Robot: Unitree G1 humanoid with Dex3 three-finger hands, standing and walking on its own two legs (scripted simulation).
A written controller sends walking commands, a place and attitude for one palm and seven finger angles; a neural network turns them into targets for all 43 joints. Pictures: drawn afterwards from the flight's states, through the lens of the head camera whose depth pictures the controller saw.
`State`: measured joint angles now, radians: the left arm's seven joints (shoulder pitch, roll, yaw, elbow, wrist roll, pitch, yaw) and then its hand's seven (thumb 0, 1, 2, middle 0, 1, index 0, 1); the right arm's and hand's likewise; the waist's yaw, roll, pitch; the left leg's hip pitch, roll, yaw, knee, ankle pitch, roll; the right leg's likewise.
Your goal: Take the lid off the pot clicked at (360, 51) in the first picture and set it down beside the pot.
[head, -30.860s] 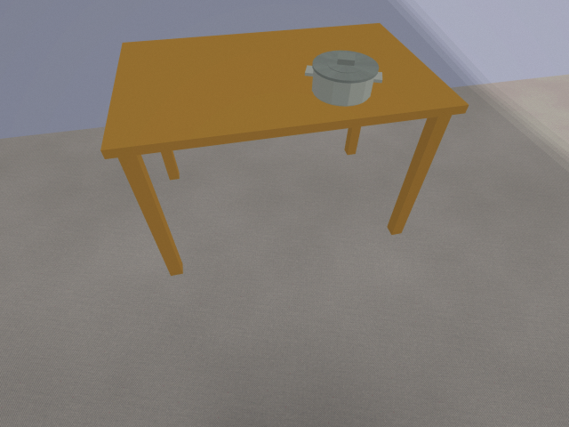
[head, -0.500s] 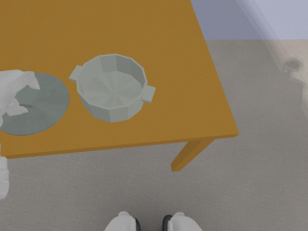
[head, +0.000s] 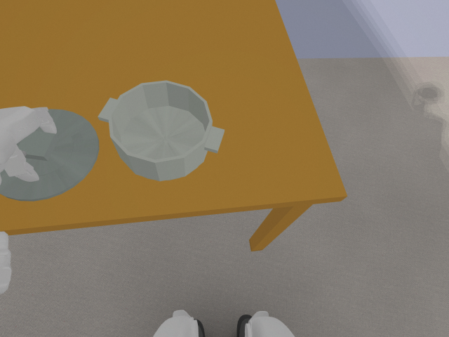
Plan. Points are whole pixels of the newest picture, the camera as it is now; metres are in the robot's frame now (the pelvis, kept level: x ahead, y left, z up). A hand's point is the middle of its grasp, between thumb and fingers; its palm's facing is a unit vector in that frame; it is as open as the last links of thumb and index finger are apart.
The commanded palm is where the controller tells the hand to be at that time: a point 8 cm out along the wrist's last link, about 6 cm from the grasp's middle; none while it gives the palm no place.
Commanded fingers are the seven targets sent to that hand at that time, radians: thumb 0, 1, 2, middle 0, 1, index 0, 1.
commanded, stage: raise the empty hand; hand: left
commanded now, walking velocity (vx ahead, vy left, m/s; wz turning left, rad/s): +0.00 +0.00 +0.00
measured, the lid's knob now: (37, 145) +0.46 +0.34 -0.02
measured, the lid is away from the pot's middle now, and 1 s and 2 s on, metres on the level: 0.24 0.24 0.24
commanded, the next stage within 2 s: draw the hand back to the body in 1.34 s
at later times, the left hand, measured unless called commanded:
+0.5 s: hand (5, 137) +0.44 +0.35 +0.05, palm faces -0.46 -0.15 -0.88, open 11.0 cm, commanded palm +0.47 +0.34 +0.11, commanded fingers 0.00 0.06 0.50 -0.30 -0.95 -0.30 -0.95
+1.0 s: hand out of the picture +0.44 +0.36 +0.10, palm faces -0.41 -0.13 -0.90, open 11.0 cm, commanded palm +0.46 +0.35 +0.16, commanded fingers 0.00 0.06 0.50 -0.30 -0.95 -0.30 -0.95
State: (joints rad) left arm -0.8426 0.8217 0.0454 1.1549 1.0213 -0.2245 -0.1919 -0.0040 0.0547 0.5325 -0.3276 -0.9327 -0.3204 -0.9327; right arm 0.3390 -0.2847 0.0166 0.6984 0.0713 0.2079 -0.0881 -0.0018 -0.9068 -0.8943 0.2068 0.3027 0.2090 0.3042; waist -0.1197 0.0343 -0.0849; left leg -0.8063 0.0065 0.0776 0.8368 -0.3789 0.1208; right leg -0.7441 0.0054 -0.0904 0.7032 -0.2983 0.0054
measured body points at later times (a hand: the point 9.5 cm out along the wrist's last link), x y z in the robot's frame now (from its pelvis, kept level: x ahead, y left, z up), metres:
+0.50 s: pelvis +0.01 +0.00 +0.01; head +0.11 +0.03 +0.45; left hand +0.46 +0.36 +0.10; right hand +0.02 -0.28 -0.10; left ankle +0.01 +0.03 -0.70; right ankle +0.01 -0.15 -0.70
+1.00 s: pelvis +0.01 +0.01 +0.02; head +0.09 +0.03 +0.47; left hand +0.46 +0.36 +0.15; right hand +0.05 -0.28 -0.09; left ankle +0.01 +0.03 -0.70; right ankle +0.01 -0.15 -0.70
